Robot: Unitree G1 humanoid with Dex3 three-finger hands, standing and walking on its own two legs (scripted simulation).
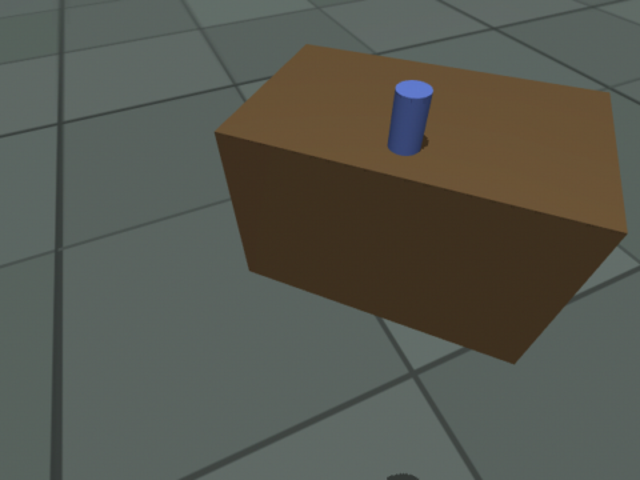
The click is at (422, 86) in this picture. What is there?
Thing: squat round
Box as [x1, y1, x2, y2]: [387, 80, 432, 155]
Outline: 417,80 402,81 398,83 395,87 387,145 391,151 401,155 414,154 419,150 432,94 432,88 430,85
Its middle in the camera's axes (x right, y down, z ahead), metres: +0.23 -0.30 +0.96
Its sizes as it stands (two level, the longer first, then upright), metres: 0.087 0.087 0.158
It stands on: a support 0.65 m high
